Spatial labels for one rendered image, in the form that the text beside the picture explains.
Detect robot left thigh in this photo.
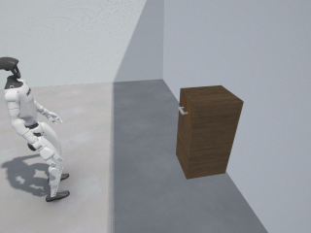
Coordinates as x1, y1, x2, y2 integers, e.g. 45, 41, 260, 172
41, 122, 61, 156

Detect right robot upper arm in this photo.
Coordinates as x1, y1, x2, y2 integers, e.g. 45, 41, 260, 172
4, 89, 26, 128

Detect humanoid robot torso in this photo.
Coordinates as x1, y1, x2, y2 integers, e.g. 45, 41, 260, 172
4, 80, 44, 137

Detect handle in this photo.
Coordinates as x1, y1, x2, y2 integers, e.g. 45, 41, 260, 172
178, 107, 188, 115

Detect robot left hand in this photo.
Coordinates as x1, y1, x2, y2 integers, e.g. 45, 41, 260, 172
46, 112, 62, 125

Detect cabinet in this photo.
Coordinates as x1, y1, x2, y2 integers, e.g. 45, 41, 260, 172
176, 85, 244, 180

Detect robot right hand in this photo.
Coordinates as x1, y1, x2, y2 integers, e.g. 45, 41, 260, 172
39, 147, 63, 167

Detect drawer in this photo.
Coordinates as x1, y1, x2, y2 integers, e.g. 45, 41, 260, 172
180, 94, 193, 127

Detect right robot forearm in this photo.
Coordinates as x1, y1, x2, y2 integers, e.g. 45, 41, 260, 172
13, 120, 45, 151

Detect left robot forearm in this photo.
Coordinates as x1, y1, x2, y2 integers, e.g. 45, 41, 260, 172
34, 100, 50, 116

